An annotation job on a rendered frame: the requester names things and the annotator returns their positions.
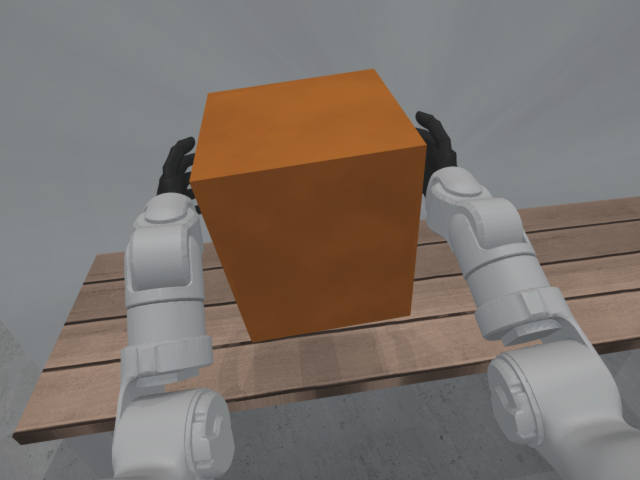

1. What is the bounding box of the robot left hand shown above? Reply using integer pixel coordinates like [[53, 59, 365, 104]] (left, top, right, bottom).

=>
[[156, 137, 201, 214]]

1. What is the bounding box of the table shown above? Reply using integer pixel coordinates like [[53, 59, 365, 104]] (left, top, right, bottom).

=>
[[12, 196, 640, 479]]

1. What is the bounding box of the carton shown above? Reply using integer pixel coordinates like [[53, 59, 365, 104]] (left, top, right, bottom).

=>
[[189, 69, 427, 343]]

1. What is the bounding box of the robot right hand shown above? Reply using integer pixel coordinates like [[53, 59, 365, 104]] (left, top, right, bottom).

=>
[[415, 111, 458, 198]]

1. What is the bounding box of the robot left upper arm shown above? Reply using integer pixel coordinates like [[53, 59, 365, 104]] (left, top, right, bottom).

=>
[[99, 387, 235, 480]]

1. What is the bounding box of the robot right forearm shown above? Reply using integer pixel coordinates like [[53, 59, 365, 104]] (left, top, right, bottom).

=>
[[425, 167, 623, 415]]

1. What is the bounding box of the robot left forearm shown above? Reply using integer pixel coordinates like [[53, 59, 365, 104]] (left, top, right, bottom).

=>
[[112, 193, 213, 474]]

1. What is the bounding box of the robot right upper arm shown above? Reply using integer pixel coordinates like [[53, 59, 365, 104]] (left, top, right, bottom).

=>
[[487, 338, 640, 480]]

